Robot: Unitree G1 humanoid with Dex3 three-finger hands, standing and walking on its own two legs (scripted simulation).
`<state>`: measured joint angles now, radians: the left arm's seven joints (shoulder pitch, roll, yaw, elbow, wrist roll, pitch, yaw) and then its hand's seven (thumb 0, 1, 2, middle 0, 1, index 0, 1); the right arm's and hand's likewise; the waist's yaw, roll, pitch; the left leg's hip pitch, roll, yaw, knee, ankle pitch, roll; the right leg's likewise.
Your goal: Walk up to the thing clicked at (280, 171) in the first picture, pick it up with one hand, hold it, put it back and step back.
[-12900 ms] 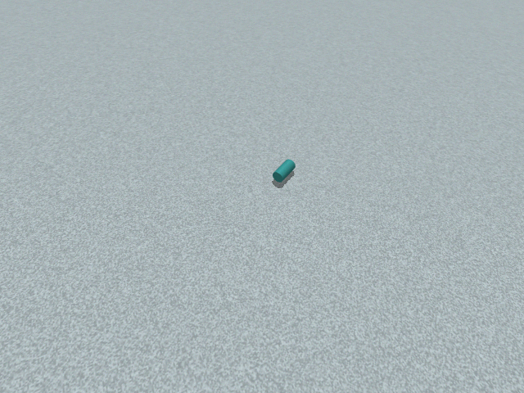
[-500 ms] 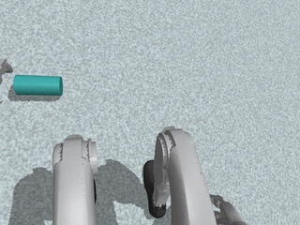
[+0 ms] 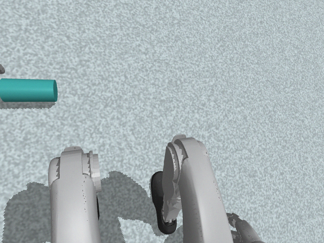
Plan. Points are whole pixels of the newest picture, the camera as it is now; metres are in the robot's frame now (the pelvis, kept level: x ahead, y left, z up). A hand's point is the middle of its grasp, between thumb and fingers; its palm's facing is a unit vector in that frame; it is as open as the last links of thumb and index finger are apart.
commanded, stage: rise first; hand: left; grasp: from above
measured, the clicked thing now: (30, 90) +0.50 +0.30 -0.29
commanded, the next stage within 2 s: approach in 1.36 s
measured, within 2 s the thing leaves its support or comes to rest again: neither
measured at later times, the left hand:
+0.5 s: hand out of the picture +0.44 +0.35 -0.17, palm faces -0.47 -0.06 -0.88, open 14.2 cm
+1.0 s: hand out of the picture +0.45 +0.34 -0.18, palm faces -0.47 -0.06 -0.88, open 14.2 cm
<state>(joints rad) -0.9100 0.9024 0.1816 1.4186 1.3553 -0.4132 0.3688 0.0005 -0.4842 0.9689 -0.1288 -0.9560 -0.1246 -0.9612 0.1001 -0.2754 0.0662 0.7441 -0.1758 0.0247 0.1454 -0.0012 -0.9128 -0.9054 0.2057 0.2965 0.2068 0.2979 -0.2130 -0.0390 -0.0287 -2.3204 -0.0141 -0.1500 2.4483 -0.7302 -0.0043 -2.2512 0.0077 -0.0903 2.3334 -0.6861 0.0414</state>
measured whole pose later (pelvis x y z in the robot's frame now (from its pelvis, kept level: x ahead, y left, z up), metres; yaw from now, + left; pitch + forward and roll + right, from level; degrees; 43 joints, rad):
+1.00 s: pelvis +0.00 +0.00 +0.00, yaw -1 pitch +33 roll -11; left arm -0.98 0.94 0.14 1.50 1.37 -0.36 0.39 0.00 -0.55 1.03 -0.09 -1.00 -0.08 -1.02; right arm 0.14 -0.28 0.13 0.73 -0.17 -0.02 0.15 0.00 -0.91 -0.90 0.21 0.30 0.21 0.30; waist -0.28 -0.05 0.00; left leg -2.34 -0.02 -0.16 2.46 -0.71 0.00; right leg -2.26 0.01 -0.10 2.33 -0.66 0.05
